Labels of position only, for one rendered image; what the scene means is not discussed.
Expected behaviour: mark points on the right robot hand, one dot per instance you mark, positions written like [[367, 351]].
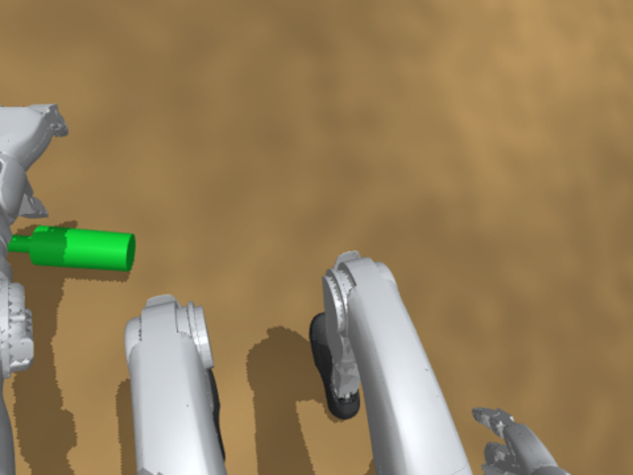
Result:
[[523, 453]]

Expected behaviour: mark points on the left robot arm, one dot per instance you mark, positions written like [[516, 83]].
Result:
[[16, 326]]

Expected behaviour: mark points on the left robot hand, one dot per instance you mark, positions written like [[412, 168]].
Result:
[[25, 133]]

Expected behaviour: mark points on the left robot foot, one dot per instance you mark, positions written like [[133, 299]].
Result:
[[216, 411]]

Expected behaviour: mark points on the right robot foot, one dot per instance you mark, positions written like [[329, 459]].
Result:
[[340, 407]]

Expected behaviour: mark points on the bottle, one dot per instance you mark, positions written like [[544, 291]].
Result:
[[66, 247]]

